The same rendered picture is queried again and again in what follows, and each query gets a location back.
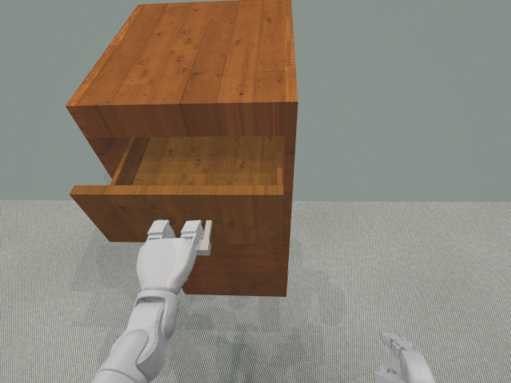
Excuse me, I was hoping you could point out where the cabinet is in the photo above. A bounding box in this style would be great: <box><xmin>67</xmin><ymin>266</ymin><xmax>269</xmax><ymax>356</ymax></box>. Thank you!
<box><xmin>66</xmin><ymin>0</ymin><xmax>298</xmax><ymax>297</ymax></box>

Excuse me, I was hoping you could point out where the drawer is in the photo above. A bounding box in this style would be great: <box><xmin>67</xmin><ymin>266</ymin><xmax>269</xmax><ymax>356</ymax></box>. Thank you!
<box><xmin>69</xmin><ymin>136</ymin><xmax>283</xmax><ymax>244</ymax></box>

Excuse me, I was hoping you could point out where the left robot forearm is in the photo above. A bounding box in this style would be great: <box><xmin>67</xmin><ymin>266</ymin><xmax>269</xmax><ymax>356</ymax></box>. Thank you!
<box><xmin>90</xmin><ymin>289</ymin><xmax>180</xmax><ymax>383</ymax></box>

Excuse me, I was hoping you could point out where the handle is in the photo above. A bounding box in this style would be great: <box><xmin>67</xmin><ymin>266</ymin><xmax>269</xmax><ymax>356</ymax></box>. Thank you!
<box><xmin>158</xmin><ymin>219</ymin><xmax>212</xmax><ymax>255</ymax></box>

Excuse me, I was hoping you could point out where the right robot hand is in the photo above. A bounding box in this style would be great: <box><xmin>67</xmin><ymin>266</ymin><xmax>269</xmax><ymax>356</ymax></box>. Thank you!
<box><xmin>374</xmin><ymin>331</ymin><xmax>435</xmax><ymax>383</ymax></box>

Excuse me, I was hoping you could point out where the left robot hand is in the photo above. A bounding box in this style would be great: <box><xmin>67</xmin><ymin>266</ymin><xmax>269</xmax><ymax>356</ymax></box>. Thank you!
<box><xmin>137</xmin><ymin>220</ymin><xmax>204</xmax><ymax>295</ymax></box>

